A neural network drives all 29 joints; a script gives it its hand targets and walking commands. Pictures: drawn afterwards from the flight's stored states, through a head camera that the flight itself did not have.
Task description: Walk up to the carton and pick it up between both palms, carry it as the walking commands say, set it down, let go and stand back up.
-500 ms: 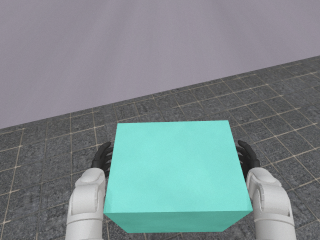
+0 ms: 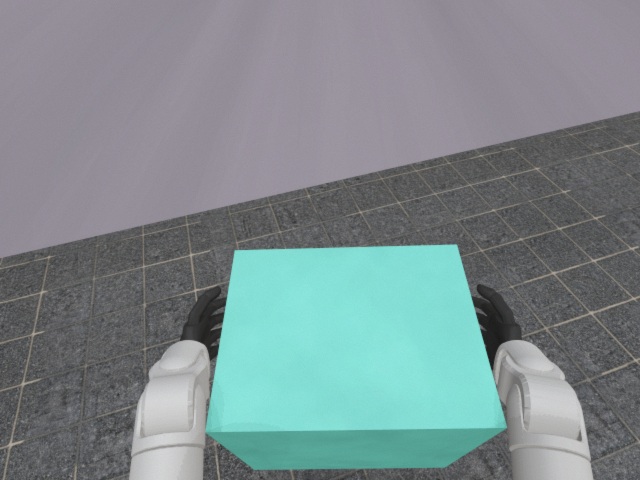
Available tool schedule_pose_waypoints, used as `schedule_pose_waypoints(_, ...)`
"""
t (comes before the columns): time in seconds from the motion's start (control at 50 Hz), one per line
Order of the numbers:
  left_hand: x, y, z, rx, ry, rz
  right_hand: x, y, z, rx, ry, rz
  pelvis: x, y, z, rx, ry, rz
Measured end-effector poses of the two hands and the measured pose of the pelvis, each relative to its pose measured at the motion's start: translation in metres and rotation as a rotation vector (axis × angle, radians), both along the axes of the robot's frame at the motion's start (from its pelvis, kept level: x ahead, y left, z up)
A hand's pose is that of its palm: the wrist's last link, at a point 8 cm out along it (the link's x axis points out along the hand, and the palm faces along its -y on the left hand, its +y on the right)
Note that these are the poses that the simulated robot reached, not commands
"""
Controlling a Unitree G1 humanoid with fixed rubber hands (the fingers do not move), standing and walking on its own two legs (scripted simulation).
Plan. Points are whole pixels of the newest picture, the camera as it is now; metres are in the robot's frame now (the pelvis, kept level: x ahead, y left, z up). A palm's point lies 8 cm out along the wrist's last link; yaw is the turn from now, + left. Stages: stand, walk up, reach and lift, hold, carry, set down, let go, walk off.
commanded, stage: hold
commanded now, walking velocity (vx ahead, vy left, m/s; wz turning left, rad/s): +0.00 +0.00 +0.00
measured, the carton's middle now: (347, 366) +0.27 +0.00 -0.03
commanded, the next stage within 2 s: carry in 0.18 s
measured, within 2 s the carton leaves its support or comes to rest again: neither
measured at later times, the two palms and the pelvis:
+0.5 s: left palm (202, 330) +0.26 +0.17 +0.08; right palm (533, 341) +0.25 -0.21 +0.08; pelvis -0.01 -0.01 -0.03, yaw -2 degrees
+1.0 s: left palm (291, 366) +0.23 +0.07 +0.05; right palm out of the picture +0.12 -0.29 +0.05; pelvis -0.04 -0.04 -0.03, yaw -14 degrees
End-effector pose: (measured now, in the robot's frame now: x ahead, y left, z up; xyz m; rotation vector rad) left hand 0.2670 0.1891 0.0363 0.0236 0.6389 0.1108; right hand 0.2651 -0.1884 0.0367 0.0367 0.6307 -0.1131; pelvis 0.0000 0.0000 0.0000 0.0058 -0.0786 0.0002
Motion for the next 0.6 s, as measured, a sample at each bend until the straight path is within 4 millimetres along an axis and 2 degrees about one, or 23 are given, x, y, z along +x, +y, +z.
schedule_pose_waypoints(0.2, 0.000, -0.001, 0.001, -0.001, -0.002, 0.004, 0.001, -0.001, 0.000, 0.004, -0.002, -0.002, 0.001, -0.003, -0.001, 0.000, 0.017, 0.004)
schedule_pose_waypoints(0.38, 0.006, -0.007, 0.036, -0.028, -0.140, 0.021, 0.004, -0.005, 0.033, 0.035, -0.139, -0.037, 0.001, -0.008, -0.023, -0.007, 0.090, 0.003)
schedule_pose_waypoints(0.5, -0.003, -0.019, 0.046, -0.039, -0.128, 0.020, -0.014, -0.017, 0.041, 0.067, -0.127, -0.088, -0.006, -0.013, -0.032, 0.006, 0.118, -0.031)
schedule_pose_waypoints(0.6, -0.020, -0.034, 0.038, -0.083, -0.068, 0.027, -0.043, -0.030, 0.032, 0.084, -0.068, -0.141, -0.014, -0.017, -0.035, 0.011, 0.128, -0.046)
